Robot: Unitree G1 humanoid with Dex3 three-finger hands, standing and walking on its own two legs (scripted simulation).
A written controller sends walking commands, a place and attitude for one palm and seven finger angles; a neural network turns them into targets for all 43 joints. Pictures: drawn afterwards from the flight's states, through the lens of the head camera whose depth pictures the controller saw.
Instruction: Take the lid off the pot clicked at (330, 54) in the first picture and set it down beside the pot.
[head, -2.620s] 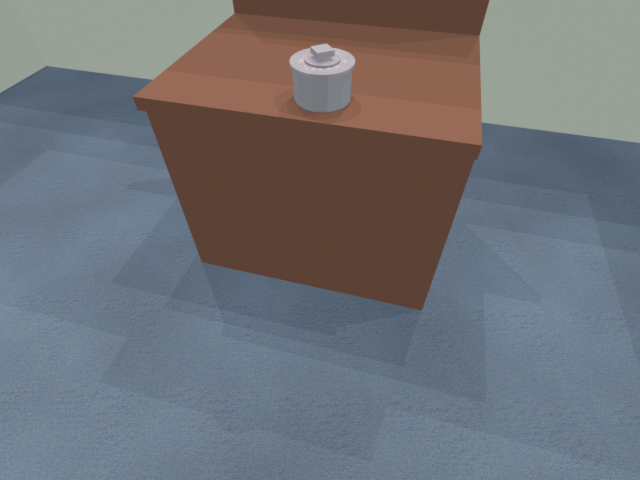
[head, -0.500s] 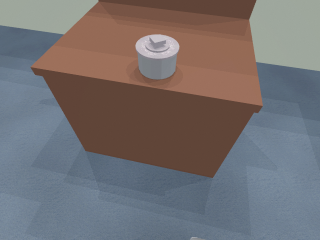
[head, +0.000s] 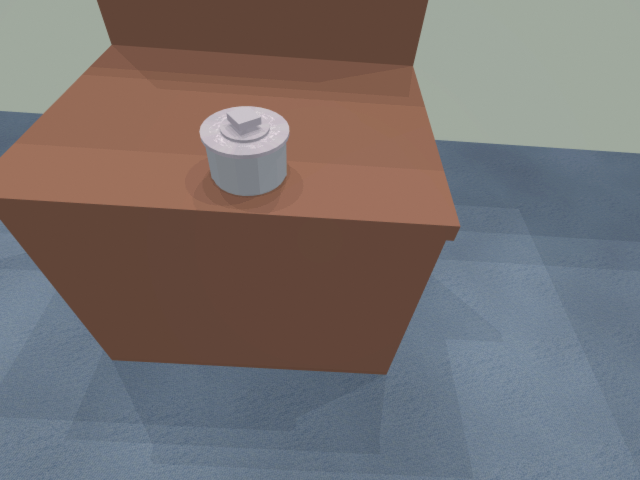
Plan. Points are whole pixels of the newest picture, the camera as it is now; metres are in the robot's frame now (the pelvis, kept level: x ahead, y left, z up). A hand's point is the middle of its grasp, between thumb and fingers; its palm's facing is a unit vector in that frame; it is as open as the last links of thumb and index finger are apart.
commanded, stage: take the last steps up to it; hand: left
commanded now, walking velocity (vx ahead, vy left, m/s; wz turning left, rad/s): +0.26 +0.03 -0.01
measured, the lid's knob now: (244, 118) +0.68 +0.15 +0.10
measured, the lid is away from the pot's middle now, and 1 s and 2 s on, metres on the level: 0.00 0.00 0.00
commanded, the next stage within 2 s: come to a stop and stand still in 0.38 s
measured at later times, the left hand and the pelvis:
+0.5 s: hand out of the picture +0.11 +0.16 -0.17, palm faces +0.12 -0.98 -0.18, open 7.3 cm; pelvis +0.13 -0.01 +0.00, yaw +1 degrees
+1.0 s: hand (185, 476) +0.17 +0.19 -0.18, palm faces +0.04 -0.95 -0.30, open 7.4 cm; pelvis +0.13 -0.02 -0.02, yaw +1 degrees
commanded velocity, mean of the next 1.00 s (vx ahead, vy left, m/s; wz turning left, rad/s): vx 0.02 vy -0.02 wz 0.00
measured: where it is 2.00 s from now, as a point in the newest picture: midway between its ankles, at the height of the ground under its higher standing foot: outside the picture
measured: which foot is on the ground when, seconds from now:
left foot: down 0.00-0.22, up 0.24-0.54, down 0.56-1.00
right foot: up 0.00-0.20, down 0.22-0.58, up 0.60-0.94, down 0.96-1.00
